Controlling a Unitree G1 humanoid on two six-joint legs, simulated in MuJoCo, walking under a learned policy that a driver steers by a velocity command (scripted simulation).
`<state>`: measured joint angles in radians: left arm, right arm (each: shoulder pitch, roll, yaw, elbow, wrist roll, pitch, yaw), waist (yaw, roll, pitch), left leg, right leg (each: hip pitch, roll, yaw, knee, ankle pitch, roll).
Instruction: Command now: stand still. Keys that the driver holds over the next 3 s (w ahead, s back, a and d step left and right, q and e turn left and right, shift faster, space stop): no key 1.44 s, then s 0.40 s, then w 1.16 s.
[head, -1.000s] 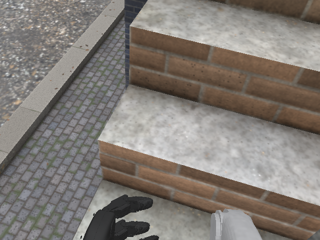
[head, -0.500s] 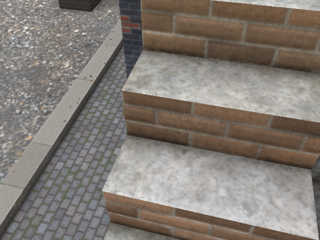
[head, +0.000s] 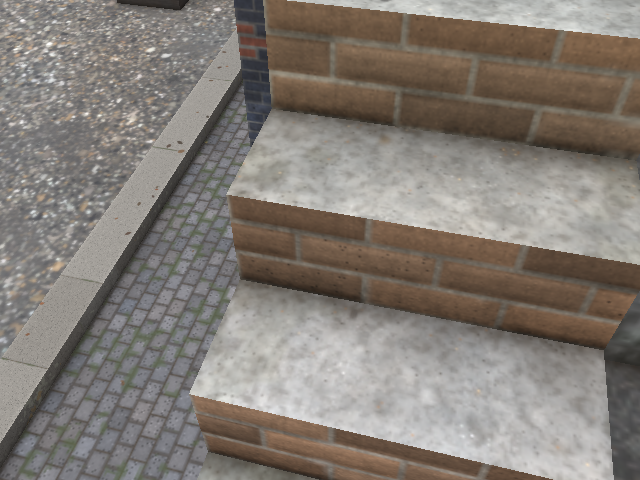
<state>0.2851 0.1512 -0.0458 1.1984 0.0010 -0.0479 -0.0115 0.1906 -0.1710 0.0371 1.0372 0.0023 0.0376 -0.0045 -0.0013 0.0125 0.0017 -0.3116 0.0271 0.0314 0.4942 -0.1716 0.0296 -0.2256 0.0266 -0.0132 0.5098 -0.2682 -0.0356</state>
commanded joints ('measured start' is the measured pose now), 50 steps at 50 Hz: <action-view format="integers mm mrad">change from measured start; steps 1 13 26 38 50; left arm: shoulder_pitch -26 -10 -10 17 30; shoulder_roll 69 74 99 94 78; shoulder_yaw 3 5 8 8 0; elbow -23 10 5 5 4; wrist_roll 1 0 2 1 -1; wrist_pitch -11 -8 7 8 3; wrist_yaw -1 -32 -27 -29 -8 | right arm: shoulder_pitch -13 67 101 127 124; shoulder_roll -35 -34 -36 -35 -59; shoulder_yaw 1 16 16 10 -8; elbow -21 19 20 18 9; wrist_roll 2 -1 0 1 6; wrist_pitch -1 5 4 12 21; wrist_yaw -3 -13 -19 -26 -42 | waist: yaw -12 1 -2 -3 -9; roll -45 -12 5 -4 -15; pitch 37 20 -5 24 50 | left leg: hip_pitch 64 108 152 140 129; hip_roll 12 35 41 44 40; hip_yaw -31 -60 -61 -59 -66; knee -68 -103 -113 -116 -126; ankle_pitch -98 89 161 119 55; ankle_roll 49 62 59 57 50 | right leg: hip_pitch -111 -2 19 4 -3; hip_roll -96 -67 -67 -69 -76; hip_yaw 114 50 45 46 61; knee -203 -177 -164 -182 -213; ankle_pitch -79 202 236 193 141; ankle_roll -92 -64 -56 -54 -57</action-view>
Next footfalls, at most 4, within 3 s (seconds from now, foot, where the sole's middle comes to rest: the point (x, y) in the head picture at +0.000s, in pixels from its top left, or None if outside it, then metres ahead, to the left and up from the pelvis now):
2.20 left None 0.03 0.09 -0.77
2.54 right None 0.06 -0.13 -0.77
2.96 left None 0.29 0.04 -0.57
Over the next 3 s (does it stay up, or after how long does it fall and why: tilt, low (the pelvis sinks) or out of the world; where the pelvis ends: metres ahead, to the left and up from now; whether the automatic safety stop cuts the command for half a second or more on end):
stays up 0.18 -0.08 0.04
